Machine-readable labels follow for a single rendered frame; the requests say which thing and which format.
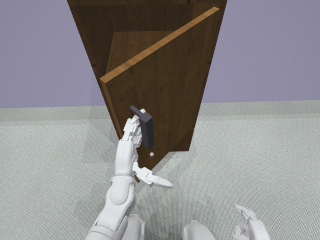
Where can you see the left robot hand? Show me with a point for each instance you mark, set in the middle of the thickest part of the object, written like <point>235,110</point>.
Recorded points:
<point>126,154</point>

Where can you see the robot left shin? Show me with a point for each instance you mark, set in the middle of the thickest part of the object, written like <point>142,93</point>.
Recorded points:
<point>134,216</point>

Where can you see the robot shin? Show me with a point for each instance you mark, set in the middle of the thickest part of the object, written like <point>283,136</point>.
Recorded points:
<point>194,222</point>
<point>134,216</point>

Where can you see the robot left forearm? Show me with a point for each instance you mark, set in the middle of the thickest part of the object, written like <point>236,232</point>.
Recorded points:
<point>112,221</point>

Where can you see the robot right shin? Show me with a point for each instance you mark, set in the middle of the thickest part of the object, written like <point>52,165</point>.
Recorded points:
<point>194,222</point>

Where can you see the right robot hand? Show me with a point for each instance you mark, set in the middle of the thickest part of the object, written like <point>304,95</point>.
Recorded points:
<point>255,230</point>

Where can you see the cupboard door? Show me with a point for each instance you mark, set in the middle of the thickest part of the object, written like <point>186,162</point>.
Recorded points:
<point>165,80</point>

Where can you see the handle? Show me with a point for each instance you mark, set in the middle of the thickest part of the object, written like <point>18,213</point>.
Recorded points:
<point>146,126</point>

